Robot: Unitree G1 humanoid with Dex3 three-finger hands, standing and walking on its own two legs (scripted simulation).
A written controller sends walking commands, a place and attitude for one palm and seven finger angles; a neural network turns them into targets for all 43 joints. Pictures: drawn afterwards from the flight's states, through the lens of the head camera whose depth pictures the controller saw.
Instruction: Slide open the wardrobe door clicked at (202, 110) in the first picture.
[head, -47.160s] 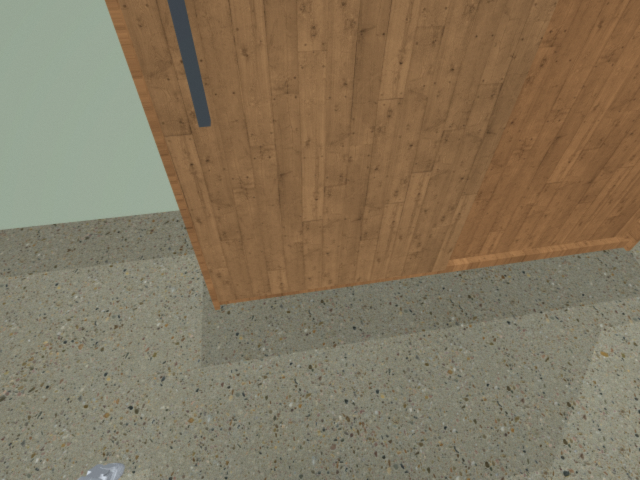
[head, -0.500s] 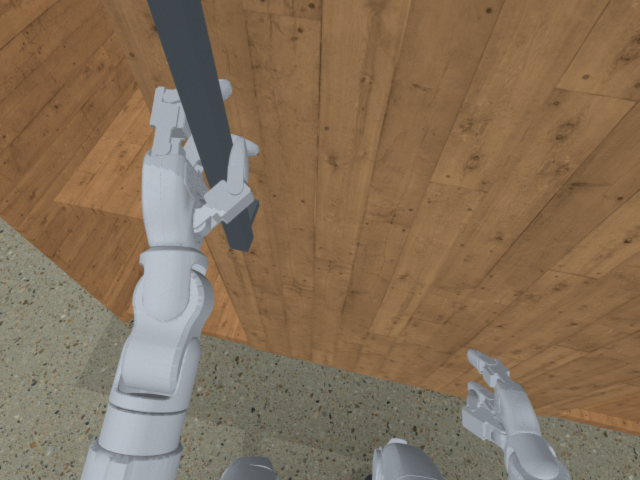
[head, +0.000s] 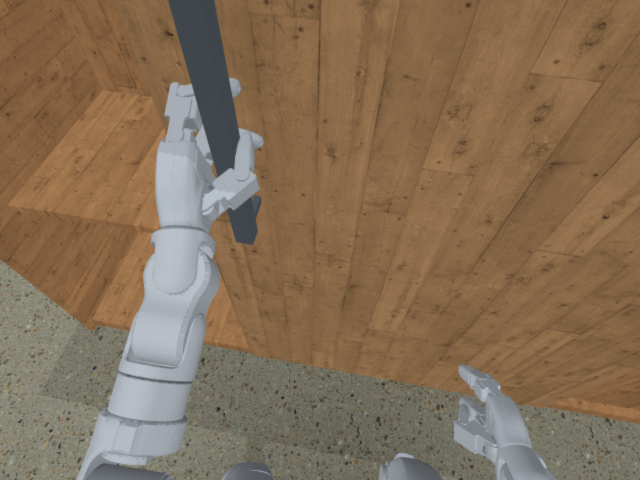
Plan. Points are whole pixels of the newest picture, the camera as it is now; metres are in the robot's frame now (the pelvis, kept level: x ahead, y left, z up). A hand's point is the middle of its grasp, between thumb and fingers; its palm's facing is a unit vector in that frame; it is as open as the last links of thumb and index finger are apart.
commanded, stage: step sideways, sliding the door along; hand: left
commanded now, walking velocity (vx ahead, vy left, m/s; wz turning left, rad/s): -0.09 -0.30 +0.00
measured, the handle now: (232, 130) +0.41 +0.17 +0.19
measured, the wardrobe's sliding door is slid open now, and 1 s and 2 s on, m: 0.53 0.70 0.70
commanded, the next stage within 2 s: stop walking and hold the door there in 1.12 s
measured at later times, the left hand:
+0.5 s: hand (347, 187) +0.36 +0.05 +0.19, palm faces +0.22 -0.98 +0.00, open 7.0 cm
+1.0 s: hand (425, 196) +0.36 -0.03 +0.19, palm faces +0.34 -0.94 -0.03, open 7.2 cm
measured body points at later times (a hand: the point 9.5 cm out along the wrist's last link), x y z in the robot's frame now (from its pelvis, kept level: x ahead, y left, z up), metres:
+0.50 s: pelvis -0.02 -0.12 +0.00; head +0.04 -0.10 +0.44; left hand +0.34 +0.10 +0.19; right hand +0.20 -0.30 -0.10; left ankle -0.02 +0.08 -0.73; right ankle +0.02 -0.28 -0.71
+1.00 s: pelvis -0.01 -0.22 -0.02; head +0.04 -0.21 +0.43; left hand +0.34 +0.02 +0.19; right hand +0.22 -0.42 -0.11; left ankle -0.02 -0.06 -0.72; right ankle +0.02 -0.36 -0.73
